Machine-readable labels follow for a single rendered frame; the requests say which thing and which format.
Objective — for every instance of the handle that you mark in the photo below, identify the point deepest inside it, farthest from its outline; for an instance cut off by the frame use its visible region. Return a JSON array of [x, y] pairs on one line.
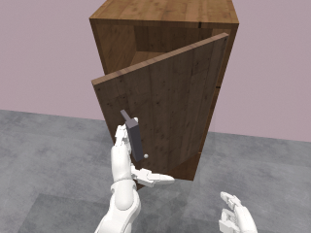
[[134, 137]]

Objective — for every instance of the cupboard door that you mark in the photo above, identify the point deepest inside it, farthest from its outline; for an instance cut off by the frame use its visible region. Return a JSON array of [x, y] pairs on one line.
[[171, 96]]

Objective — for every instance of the left robot forearm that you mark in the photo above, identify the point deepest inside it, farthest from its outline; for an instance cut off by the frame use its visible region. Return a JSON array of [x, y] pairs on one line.
[[125, 206]]

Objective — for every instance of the robot right hand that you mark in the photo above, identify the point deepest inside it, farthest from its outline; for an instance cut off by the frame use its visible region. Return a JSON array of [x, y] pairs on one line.
[[238, 221]]

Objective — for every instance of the robot left hand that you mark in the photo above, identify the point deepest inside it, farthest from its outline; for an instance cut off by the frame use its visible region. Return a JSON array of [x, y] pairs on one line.
[[121, 163]]

